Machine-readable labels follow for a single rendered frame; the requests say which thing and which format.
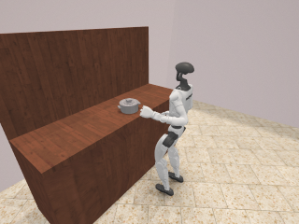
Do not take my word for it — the left robot hand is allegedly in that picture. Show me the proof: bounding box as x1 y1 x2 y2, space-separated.
140 105 153 119

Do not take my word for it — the table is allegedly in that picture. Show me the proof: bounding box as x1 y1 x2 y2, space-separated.
0 26 173 224

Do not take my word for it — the lid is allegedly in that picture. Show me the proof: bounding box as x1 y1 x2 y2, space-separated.
119 98 139 107

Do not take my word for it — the pot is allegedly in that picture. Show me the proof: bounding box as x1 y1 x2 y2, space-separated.
118 102 141 114

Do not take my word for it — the robot right upper arm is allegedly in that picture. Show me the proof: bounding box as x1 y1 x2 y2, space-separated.
188 84 193 110

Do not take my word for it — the left robot shin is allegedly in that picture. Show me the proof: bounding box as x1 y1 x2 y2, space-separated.
155 162 170 190

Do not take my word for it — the robot left thigh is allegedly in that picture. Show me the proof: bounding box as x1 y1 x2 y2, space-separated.
154 133 176 168

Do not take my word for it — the right robot hand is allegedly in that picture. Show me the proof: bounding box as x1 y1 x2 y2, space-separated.
161 110 169 117

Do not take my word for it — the robot left upper arm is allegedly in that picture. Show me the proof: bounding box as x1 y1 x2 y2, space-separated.
169 90 189 126

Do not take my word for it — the robot left forearm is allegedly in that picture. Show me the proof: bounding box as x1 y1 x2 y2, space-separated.
151 111 187 126

